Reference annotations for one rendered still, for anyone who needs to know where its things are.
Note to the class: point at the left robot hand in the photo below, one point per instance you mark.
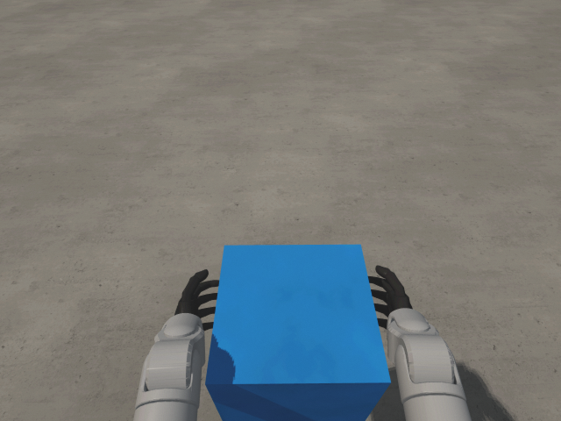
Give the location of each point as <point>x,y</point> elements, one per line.
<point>190,300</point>

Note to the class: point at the robot right forearm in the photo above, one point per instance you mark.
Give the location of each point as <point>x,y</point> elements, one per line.
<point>428,378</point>

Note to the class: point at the carton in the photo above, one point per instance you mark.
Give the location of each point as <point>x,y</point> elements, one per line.
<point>295,335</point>

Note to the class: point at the right robot hand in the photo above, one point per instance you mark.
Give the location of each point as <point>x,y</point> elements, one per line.
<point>394,297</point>

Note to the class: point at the robot left forearm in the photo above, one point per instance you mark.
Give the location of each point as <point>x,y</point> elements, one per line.
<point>170,382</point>

